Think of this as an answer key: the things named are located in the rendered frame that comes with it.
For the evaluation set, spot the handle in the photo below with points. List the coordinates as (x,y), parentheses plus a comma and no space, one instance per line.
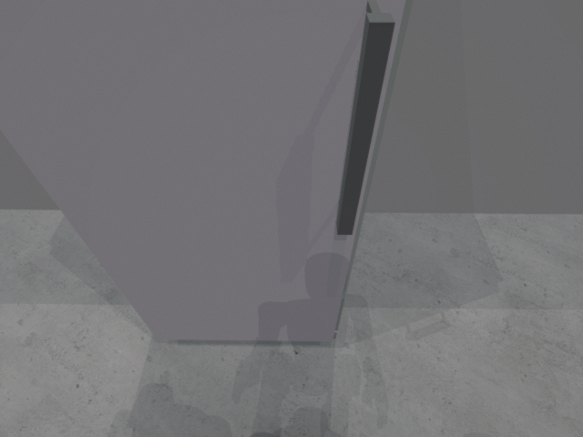
(377,38)

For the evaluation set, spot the fridge door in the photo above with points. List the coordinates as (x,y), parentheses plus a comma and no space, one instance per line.
(198,149)

